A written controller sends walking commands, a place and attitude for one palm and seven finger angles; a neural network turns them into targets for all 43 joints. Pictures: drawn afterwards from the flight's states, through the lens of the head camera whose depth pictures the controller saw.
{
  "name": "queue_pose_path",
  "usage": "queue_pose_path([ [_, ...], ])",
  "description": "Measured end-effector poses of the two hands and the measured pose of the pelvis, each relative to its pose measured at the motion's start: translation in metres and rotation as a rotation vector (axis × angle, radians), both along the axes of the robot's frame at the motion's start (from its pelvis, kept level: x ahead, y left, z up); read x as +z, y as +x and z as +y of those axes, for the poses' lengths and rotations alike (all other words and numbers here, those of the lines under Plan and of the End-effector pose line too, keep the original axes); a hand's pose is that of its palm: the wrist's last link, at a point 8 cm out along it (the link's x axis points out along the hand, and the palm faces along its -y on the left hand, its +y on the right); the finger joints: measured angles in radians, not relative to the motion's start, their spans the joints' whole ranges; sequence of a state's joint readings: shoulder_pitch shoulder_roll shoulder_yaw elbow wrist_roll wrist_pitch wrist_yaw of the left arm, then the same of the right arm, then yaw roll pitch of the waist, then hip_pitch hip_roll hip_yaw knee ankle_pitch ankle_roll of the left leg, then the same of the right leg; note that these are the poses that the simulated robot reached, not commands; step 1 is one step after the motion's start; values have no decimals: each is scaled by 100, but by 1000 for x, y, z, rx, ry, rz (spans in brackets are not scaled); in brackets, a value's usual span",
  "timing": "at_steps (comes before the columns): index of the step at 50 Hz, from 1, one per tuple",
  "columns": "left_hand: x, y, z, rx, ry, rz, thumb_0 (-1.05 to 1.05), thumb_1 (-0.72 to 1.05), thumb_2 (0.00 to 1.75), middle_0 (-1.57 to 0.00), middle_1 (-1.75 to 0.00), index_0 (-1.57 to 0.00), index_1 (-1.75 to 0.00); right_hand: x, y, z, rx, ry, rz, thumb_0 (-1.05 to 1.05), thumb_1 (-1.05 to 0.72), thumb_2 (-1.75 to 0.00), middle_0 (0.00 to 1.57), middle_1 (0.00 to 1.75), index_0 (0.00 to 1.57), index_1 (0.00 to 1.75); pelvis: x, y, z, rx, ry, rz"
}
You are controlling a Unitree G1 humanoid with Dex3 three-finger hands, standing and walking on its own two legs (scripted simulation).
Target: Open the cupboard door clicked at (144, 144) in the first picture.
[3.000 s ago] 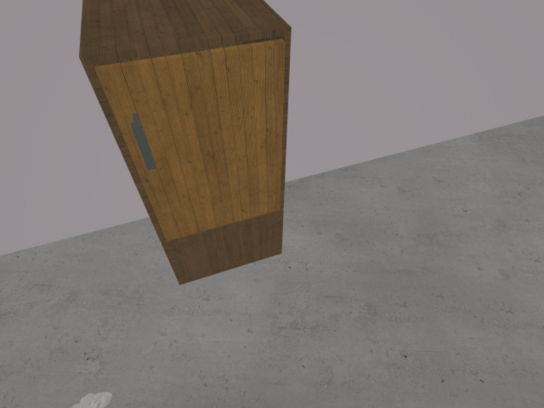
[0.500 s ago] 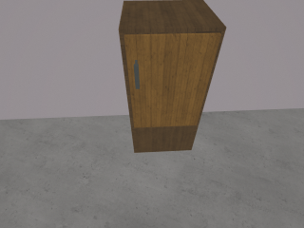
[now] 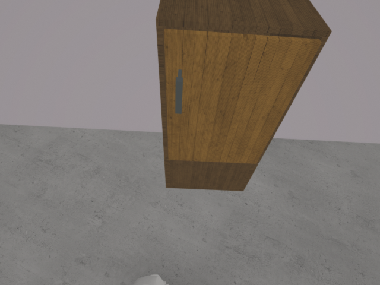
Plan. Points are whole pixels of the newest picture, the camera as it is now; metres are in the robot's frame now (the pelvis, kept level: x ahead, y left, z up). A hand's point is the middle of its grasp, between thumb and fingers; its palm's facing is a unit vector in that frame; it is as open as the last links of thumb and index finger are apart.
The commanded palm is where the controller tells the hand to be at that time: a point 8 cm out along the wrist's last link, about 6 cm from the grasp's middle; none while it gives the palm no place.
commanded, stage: take the last steps up to it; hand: left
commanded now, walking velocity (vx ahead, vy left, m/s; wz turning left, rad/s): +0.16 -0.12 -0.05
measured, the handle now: (179, 92) +0.63 +0.10 +0.01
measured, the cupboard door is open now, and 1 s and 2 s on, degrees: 0 0 0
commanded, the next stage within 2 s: come to a stop and stand still in 0.04 s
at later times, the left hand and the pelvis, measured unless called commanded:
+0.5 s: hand (140, 244) +0.22 +0.14 -0.15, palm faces -0.06 -0.97 -0.24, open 7.4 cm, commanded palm none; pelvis +0.12 -0.04 +0.00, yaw -2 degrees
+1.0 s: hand out of the picture +0.10 +0.19 -0.16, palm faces +0.06 -0.98 -0.19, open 7.4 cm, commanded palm none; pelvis +0.06 +0.00 +0.02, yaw -1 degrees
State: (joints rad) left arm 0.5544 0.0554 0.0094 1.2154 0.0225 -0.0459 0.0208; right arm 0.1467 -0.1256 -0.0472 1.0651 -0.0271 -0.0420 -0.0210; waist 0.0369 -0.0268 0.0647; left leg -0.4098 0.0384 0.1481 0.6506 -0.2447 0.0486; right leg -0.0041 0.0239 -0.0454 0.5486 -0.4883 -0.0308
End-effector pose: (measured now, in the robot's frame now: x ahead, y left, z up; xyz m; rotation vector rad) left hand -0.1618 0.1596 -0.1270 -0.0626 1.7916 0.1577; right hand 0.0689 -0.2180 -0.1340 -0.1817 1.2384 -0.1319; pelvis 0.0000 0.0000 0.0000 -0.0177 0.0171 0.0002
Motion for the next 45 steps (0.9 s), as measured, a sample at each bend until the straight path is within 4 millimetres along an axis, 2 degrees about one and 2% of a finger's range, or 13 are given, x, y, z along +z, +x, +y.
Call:
queue_pose_path([
  [3, -6, 46, 20, -47, 4, -42, 0, 91, 90, -21, -30, -20, -30, 9, 24, 12, -46, 1, -73, 0, -92, -89, 20, 30, 20, 30, 4, 21, 7, -41, 5, -18],
  [6, -10, 112, 44, -105, 28, -156, 1, 91, 90, -20, -30, -20, -30, 26, 37, 4, -101, -41, -124, -3, -96, -89, 21, 30, 21, 30, 14, 40, 10, -52, 0, -29],
  [10, -9, 209, 67, -135, 82, -366, 0, 91, 90, -20, -30, -20, -30, 37, 36, -7, -97, -76, -71, -4, -97, -89, 21, 30, 21, 30, 24, 63, 9, -47, -6, -28],
  [13, -5, 268, 73, -147, 114, -483, 0, 92, 90, -20, -30, -19, -30, 36, 27, -11, -100, -77, 4, -3, -95, -89, 20, 30, 20, 30, 26, 77, 4, -38, -7, -27],
  [17, 3, 324, 67, -181, 136, -558, 0, 92, 90, -20, -30, -19, -30, 30, 14, -15, -129, -55, 96, -1, -93, -89, 20, 30, 20, 30, 25, 92, -7, -31, -7, -35],
  [22, 8, 366, 46, -254, 161, -574, 0, 92, 90, -20, -30, -19, -30, 10, 1, -26, -184, 1, 188, -1, -92, -89, 20, 30, 20, 30, 17, 107, -28, -42, 11, -42],
  [25, 4, 379, 32, -277, 189, -591, 0, 91, 90, -20, -30, -19, -30, -11, -2, -39, -195, 40, 237, 0, -91, -89, 20, 30, 20, 30, 4, 116, -43, -44, 31, -37],
  [27, 5, 380, 24, -285, 200, -589, 0, 91, 90, -20, -30, -20, -30, -19, 0, -49, -200, 50, 255, 0, -91, -89, 20, 30, 20, 30, 1, 115, -48, -38, 27, -37],
  [34, 19, 358, 12, -238, 214, -575, 0, 91, 90, -21, -30, -20, -30, -16, 29, -70, -140, 39, 201, 0, -91, -89, 20, 30, 20, 30, 11, 102, -50, -19, 47, -35],
  [40, 20, 325, 30, -193, 225, -578, 0, 91, 90, -21, -30, -20, -30, -2, 56, -71, -73, 10, 84, 0, -91, -89, 20, 30, 20, 30, 15, 84, -40, -9, 49, -33],
  [45, 7, 287, 58, -158, 207, -550, 0, 91, 90, -21, -30, -20, -30, 14, 60, -53, -43, -26, -8, 0, -91, -89, 20, 30, 20, 30, 12, 70, -21, -17, 26, -34],
])
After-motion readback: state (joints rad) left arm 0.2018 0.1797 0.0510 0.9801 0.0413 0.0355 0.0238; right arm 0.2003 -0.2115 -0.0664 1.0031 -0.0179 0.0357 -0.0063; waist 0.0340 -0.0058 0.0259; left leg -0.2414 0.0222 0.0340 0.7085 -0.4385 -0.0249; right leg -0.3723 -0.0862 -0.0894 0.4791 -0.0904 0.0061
